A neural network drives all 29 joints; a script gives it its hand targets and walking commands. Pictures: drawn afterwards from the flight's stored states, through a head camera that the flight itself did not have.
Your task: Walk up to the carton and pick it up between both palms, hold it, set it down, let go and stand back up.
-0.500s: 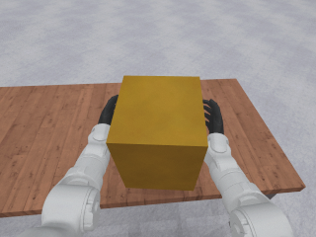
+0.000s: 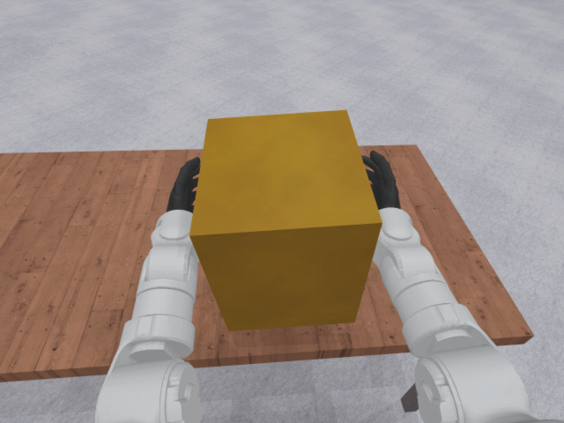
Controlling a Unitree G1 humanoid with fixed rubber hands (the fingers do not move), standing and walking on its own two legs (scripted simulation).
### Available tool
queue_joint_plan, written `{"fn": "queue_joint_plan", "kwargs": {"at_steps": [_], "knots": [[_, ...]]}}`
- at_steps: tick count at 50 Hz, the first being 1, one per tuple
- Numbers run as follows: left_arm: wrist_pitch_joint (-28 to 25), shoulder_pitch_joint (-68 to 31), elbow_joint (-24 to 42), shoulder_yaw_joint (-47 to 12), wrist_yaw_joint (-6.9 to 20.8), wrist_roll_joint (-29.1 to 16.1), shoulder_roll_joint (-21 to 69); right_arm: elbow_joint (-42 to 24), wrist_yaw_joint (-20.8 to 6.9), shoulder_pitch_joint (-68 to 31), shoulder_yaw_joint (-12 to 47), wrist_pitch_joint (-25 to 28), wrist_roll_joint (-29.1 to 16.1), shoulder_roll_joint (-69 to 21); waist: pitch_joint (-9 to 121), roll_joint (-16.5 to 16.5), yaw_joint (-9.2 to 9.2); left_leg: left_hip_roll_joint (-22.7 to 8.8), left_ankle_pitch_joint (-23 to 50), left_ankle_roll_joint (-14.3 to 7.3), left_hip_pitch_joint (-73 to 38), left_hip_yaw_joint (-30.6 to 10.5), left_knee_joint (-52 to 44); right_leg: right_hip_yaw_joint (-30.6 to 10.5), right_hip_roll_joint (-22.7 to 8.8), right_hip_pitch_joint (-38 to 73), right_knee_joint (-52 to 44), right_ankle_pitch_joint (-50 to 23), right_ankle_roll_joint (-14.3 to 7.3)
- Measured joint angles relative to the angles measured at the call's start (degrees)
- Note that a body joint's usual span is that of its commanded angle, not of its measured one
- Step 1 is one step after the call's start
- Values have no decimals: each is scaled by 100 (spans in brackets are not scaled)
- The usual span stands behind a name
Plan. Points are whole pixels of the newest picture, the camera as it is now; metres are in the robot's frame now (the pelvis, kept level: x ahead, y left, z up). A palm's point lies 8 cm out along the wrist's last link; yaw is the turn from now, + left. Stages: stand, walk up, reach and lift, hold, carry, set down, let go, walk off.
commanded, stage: reach and lift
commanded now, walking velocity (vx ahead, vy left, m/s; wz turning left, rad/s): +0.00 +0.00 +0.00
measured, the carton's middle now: (284, 225) +0.38 -0.01 +0.09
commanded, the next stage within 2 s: hold in 1.10 s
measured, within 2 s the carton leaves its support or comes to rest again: neither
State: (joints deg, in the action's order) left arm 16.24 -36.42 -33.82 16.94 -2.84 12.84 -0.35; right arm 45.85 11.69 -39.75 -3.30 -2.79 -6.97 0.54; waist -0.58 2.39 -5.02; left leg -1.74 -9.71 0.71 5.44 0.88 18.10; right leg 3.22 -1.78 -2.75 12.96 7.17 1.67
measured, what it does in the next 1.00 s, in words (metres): stands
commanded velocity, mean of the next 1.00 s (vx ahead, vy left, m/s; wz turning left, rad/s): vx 0.00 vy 0.00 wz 0.00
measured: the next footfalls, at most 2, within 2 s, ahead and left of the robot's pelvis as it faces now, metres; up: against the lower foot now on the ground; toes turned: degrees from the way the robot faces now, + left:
none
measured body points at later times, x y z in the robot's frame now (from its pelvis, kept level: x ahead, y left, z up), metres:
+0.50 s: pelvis -0.01 +0.00 +0.00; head -0.04 +0.02 +0.45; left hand +0.35 +0.15 +0.15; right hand +0.35 -0.14 +0.14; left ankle +0.00 +0.12 -0.75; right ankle +0.00 -0.14 -0.75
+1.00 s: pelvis -0.01 -0.01 +0.00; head -0.03 +0.01 +0.45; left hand +0.38 +0.14 +0.16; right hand +0.38 -0.15 +0.16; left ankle +0.00 +0.12 -0.75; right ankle +0.00 -0.14 -0.75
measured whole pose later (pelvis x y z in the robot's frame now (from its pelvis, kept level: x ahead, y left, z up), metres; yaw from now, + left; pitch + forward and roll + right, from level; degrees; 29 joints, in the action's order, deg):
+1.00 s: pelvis -0.01 -0.01 +0.00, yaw +1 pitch -9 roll -1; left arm 35.8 -32.8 -8.0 18.7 1.2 20.0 3.7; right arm 35.5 10.2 -40.0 -0.3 -11.5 -9.5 1.3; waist -5.7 3.3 -5.7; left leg -2.4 -10.1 1.4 -1.0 0.2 18.2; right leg 3.8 -1.2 3.3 14.5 8.6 1.0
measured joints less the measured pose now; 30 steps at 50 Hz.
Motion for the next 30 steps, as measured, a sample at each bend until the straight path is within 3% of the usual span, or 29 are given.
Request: {"fn": "queue_joint_plan", "kwargs": {"at_steps": [5,14,23,30], "knots": [[345,602,1143,-63,53,114,181,-650,108,348,556,-112,-464,145,-146,-37,-82,-78,-171,43,-233,12,117,-14,75,303,-59,65,-9],[971,1283,2548,-66,381,364,411,-1628,229,974,845,-415,-469,107,-463,-22,-202,-56,-252,44,-722,-33,111,32,57,823,-90,147,10],[1308,1255,3028,-31,502,464,575,-2045,128,1149,649,-562,-220,24,-564,8,-49,9,-98,-15,-690,4,70,-7,-10,699,47,78,20],[1582,625,2472,146,478,734,541,-1276,-178,583,146,-614,197,-104,-504,194,160,43,94,-31,-677,54,-103,-59,-44,520,191,44,-17]]}}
